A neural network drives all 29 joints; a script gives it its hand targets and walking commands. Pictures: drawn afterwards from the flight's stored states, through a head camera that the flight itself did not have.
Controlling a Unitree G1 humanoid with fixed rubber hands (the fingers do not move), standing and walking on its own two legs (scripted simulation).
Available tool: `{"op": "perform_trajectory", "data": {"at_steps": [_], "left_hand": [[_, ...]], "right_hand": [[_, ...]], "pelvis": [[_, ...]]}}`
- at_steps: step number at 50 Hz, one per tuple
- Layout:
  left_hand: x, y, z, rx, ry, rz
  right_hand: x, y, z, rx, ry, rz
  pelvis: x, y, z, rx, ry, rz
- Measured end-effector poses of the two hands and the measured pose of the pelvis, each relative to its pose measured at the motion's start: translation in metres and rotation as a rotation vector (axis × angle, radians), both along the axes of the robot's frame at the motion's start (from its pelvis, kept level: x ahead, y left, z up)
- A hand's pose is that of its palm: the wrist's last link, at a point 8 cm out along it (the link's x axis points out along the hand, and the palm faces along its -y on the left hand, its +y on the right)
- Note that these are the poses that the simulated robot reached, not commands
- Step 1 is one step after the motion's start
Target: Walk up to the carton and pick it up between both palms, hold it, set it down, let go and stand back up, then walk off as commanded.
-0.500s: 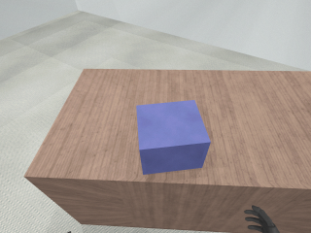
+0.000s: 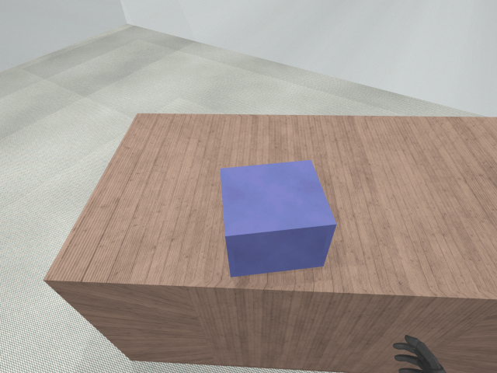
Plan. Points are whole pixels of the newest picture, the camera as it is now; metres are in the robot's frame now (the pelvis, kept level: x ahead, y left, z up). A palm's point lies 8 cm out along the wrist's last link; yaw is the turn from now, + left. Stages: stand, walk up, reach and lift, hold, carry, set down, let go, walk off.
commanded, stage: stand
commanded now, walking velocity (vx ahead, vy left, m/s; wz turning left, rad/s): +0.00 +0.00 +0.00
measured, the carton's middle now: (271, 217) +0.47 +0.02 -0.06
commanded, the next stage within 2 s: walk off in 0.44 s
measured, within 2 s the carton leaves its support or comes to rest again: neither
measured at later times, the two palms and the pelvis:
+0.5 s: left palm out of the picture +0.06 +0.28 -0.09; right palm out of the picture +0.15 -0.25 -0.09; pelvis -0.01 +0.00 +0.00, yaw +0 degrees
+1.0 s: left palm out of the picture +0.03 +0.34 -0.11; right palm out of the picture +0.09 -0.26 -0.08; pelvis -0.07 +0.03 -0.01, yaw +0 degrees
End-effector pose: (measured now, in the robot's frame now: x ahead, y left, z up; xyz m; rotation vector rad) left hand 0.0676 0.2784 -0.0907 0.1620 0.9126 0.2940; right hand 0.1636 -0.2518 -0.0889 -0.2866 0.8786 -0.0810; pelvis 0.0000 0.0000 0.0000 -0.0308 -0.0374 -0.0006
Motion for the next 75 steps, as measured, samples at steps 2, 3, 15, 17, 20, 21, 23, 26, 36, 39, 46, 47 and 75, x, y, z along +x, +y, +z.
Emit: {"op": "perform_trajectory", "data": {"at_steps": [2, 3, 15, 17, 20, 21, 23, 26, 36, 39, 46, 47, 75], "left_hand": [[-0.001, 0.0, 0.0, -0.001, 0.001, 0.0], [-0.002, 0.0, 0.0, -0.001, 0.002, 0.0], [-0.007, 0.001, -0.002, -0.002, 0.01, 0.003], [-0.008, 0.001, -0.002, -0.002, 0.011, 0.003], [-0.009, 0.001, -0.002, -0.002, 0.013, 0.004], [-0.009, 0.001, -0.003, -0.003, 0.013, 0.004], [-0.009, 0.001, -0.003, -0.002, 0.014, 0.004], [-0.01, 0.002, -0.003, -0.001, 0.016, 0.004], [-0.014, 0.013, -0.006, 0.02, 0.06, -0.017], [-0.014, 0.026, -0.008, 0.033, 0.062, -0.021], [-0.016, 0.058, -0.02, 0.049, 0.062, -0.031], [-0.021, 0.059, -0.02, 0.05, 0.069, -0.027], [-0.195, 0.047, -0.001, 0.182, 0.12, -0.008]], "right_hand": [[-0.002, 0.0, -0.001, 0.0, 0.005, -0.002], [-0.003, 0.0, -0.001, -0.001, 0.007, -0.003], [-0.01, -0.001, -0.003, 0.0, 0.017, -0.006], [-0.01, -0.001, -0.003, 0.0, 0.018, -0.006], [-0.011, -0.001, -0.003, 0.0, 0.02, -0.007], [-0.012, -0.001, -0.003, -0.001, 0.022, -0.008], [-0.012, -0.001, -0.004, -0.001, 0.024, -0.008], [-0.013, -0.002, -0.004, -0.002, 0.026, -0.009], [-0.022, -0.012, -0.005, -0.036, 0.044, -0.011], [-0.032, -0.019, -0.004, -0.073, 0.06, -0.033], [-0.064, -0.015, 0.004, -0.14, 0.084, -0.038], [-0.067, -0.014, 0.007, -0.144, 0.079, -0.036], [-0.215, -0.033, -0.035, -0.05, 0.093, -0.026]], "pelvis": [[-0.001, 0.0, 0.0, 0.0, -0.001, 0.0], [-0.001, 0.0, 0.0, 0.0, -0.002, 0.0], [-0.004, 0.001, 0.0, -0.001, -0.006, 0.0], [-0.005, 0.001, 0.0, -0.001, -0.007, 0.0], [-0.005, 0.001, 0.0, -0.001, -0.007, 0.0], [-0.005, 0.001, 0.0, -0.001, -0.007, 0.0], [-0.006, 0.001, 0.0, -0.001, -0.008, 0.0], [-0.006, 0.001, 0.0, -0.001, -0.008, 0.0], [-0.015, 0.004, -0.003, -0.004, -0.031, -0.001], [-0.023, 0.01, -0.007, -0.013, -0.047, -0.001], [-0.05, 0.027, -0.013, -0.027, -0.052, 0.008], [-0.055, 0.027, -0.012, -0.027, -0.054, 0.007], [-0.211, 0.001, -0.026, 0.047, -0.05, 0.021]]}}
